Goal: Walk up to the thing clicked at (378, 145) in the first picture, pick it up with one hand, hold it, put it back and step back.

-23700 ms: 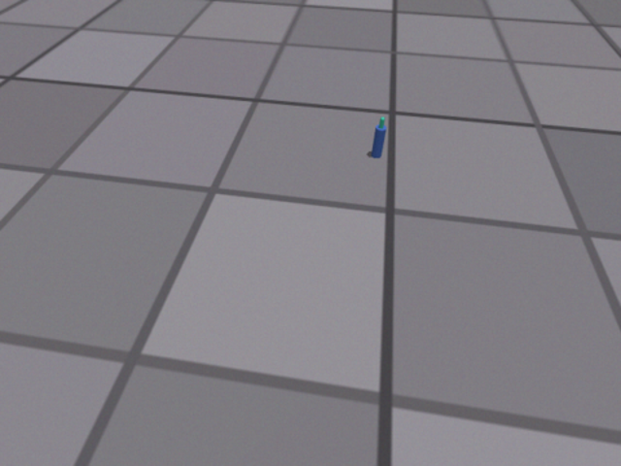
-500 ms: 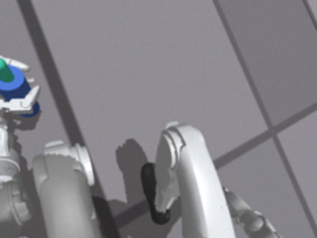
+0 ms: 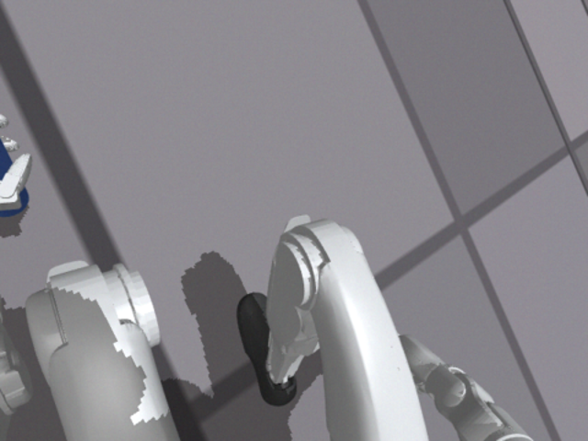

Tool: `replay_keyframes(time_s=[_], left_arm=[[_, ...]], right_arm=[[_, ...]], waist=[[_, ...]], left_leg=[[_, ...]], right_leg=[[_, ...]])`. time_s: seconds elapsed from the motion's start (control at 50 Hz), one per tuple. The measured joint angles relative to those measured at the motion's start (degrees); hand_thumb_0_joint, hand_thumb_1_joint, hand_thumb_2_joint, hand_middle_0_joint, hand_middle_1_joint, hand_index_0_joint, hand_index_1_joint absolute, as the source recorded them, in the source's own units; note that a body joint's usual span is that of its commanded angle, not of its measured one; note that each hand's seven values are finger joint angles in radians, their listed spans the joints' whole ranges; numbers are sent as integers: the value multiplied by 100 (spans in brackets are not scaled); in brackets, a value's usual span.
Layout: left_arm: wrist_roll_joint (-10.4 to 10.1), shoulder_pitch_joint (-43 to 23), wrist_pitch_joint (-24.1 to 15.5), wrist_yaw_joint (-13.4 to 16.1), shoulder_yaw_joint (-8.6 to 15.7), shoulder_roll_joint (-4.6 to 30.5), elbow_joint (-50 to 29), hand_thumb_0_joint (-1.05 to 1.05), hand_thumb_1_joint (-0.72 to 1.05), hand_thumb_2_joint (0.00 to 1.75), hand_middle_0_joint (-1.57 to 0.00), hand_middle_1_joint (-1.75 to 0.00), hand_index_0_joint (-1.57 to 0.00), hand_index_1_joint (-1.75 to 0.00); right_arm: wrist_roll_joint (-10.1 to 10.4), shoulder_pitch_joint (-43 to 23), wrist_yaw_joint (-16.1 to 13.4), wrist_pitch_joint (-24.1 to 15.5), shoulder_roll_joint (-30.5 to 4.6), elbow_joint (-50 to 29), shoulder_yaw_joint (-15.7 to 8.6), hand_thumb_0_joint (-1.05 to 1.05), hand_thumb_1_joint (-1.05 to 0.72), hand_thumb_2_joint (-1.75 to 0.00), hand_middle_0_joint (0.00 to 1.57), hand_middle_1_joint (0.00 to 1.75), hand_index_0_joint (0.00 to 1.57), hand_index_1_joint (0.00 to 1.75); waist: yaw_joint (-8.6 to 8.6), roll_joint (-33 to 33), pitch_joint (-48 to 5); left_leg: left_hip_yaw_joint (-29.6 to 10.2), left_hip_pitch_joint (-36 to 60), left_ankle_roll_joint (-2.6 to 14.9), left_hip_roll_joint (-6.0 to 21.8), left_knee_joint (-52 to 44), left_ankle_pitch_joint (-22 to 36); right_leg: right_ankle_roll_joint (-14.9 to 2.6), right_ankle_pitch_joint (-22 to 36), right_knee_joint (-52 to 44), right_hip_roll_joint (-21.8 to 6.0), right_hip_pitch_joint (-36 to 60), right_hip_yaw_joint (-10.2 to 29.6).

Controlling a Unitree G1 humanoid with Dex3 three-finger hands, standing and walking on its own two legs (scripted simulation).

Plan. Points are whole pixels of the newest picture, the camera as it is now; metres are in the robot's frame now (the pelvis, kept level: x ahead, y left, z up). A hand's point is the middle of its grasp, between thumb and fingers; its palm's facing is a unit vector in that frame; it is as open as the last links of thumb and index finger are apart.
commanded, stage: lower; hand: left
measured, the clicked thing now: out of the picture +0.45 +0.26 -0.15
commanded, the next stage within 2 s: loosen in 0.50 s
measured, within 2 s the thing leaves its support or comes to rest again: rests again in 0.64 s
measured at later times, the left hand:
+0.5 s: hand out of the picture +0.46 +0.25 -0.16, palm faces +0.21 -0.98 +0.01, open 7.4 cm
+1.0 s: hand out of the picture +0.46 +0.25 -0.16, palm faces +0.21 -0.98 +0.01, open 7.9 cm
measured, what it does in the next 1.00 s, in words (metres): stands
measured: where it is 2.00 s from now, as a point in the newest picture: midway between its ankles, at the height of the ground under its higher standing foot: (202, 401)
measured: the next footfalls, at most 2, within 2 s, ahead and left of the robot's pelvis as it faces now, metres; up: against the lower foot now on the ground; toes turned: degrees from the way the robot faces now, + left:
none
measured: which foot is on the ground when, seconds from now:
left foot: down 0.00-1.00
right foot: down 0.00-1.00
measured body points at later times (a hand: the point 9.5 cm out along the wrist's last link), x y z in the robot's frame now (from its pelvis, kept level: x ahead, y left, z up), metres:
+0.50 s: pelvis +0.00 +0.01 +0.00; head +0.24 +0.18 +0.34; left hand +0.44 +0.30 -0.16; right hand +0.14 -0.25 -0.05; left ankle +0.08 +0.13 -0.26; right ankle +0.13 -0.12 -0.26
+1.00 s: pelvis -0.01 +0.01 +0.00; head +0.23 +0.18 +0.33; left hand +0.44 +0.30 -0.16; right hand +0.14 -0.25 -0.04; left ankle +0.08 +0.13 -0.26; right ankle +0.13 -0.12 -0.26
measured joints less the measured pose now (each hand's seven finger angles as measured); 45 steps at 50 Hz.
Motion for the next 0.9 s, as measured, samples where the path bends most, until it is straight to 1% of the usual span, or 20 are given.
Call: replay_keyframes(time_s=[0.1, 0.22, 0.5, 0.66, 0.72, 0.78, 0.84, 0.9], left_arm=[[14, -36, -80, 32, -33, 134, 88, 0, -9, 114, -89, -108, -88, -108], [7, -27, -125, 93, -43, 216, 166, 0, -9, 114, -89, -108, -88, -108], [54, 3, -292, 306, -39, 346, 251, 0, -9, 114, -89, -108, -88, -108], [57, 22, -355, 348, -66, 420, 344, 0, -9, 114, -89, -108, -88, -108], [39, 37, -384, 359, -37, 428, 345, 0, -7, 110, -89, -106, -88, -106], [25, 46, -397, 373, -2, 439, 330, 0, -3, 101, -90, -102, -88, -102], [16, 22, -435, 381, -19, 455, 342, 1, -2, 92, -91, -98, -89, -97], [29, 7, -456, 399, -50, 482, 381, 0, -2, 87, -92, -96, -90, -95]], right_arm=[[-49, -32, 5, 4, -15, -55, 123, 0, -89, -89, 20, 30, 21, 30], [-95, -56, -4, 6, -29, -99, 235, 0, -89, -89, 20, 30, 21, 30], [-199, -209, 3, 36, -45, -182, 402, 0, -89, -89, 20, 30, 21, 30], [-237, -299, -3, 54, -49, -232, 500, 0, -89, -89, 20, 30, 21, 30], [-249, -317, 0, 53, -54, -246, 529, 0, -89, -89, 20, 30, 21, 30], [-260, -324, -5, 56, -51, -247, 551, 0, -89, -89, 20, 30, 21, 30], [-264, -326, -10, 56, -52, -241, 562, 0, -90, -89, 20, 30, 21, 30], [-267, -332, -11, 56, -55, -237, 573, 0, -90, -89, 20, 30, 21, 30]], waist=[[-25, -60, 72], [-40, -112, 131], [-54, -206, 262], [-62, -261, 326], [-58, -280, 349], [-58, -306, 354], [-56, -310, 355], [-59, -298, 350]], left_leg=[[-48, 12, 24, 10, 34, -1], [-106, 33, 46, 14, 71, -23], [-220, 83, 51, 14, 125, -62], [-283, 122, 35, 22, 155, -63], [-305, 131, 26, 21, 162, -55], [-314, 140, 24, 28, 167, -51], [-319, 140, 27, 32, 171, -47], [-327, 137, 37, 39, 176, -50]], right_leg=[[20, 25, -23, 30, 41, -36], [42, 28, -48, 55, 95, -81], [69, 35, -87, 94, 182, -166], [72, 74, -95, 121, 214, -208], [75, 92, -98, 128, 219, -224], [81, 108, -99, 137, 221, -228], [77, 117, -102, 143, 221, -232], [79, 124, -111, 153, 223, -238]])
